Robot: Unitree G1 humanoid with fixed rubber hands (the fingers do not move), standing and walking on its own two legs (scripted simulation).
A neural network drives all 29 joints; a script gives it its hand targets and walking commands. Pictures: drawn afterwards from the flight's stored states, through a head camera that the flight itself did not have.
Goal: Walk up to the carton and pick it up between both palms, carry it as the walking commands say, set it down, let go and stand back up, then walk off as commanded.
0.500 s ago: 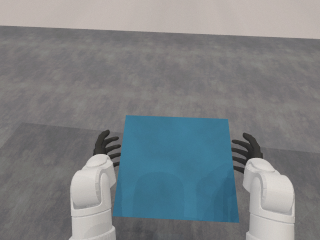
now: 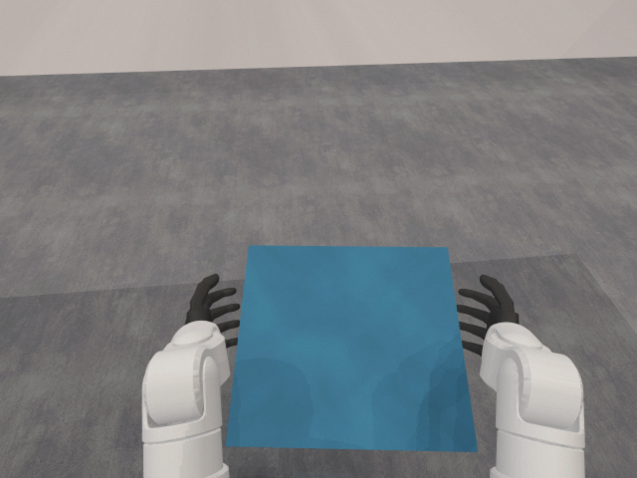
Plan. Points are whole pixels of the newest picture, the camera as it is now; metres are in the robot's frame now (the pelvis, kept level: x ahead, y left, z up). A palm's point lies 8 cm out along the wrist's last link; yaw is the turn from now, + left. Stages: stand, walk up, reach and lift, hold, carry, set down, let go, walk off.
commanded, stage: carry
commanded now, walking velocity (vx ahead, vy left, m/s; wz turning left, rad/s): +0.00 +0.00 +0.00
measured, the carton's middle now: (345, 349) +0.30 +0.00 -0.03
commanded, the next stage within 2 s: none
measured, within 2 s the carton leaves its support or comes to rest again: neither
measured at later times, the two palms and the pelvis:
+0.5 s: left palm (246, 389) +0.21 +0.12 +0.05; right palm (578, 457) +0.16 -0.22 +0.06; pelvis -0.09 -0.01 -0.01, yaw -11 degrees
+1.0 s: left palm out of the picture +0.07 +0.05 +0.07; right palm out of the picture -0.14 -0.22 +0.08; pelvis -0.25 +0.07 +0.00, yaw -37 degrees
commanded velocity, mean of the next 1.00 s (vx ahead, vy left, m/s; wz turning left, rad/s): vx -0.34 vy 0.00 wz -0.84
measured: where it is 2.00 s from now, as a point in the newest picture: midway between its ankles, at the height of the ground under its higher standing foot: outside the picture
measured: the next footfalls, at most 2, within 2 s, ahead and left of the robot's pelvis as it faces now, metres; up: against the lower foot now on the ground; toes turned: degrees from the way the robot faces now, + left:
right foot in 0.08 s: +0.07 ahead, -0.13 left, +0.00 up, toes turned -3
right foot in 0.60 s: -0.07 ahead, -0.14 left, +0.00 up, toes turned -20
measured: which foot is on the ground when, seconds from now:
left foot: down 0.00-0.62, up 0.64-0.88, down 0.90-1.00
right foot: up 0.00-0.06, down 0.08-0.42, up 0.44-0.58, down 0.60-0.92, up 0.94-1.00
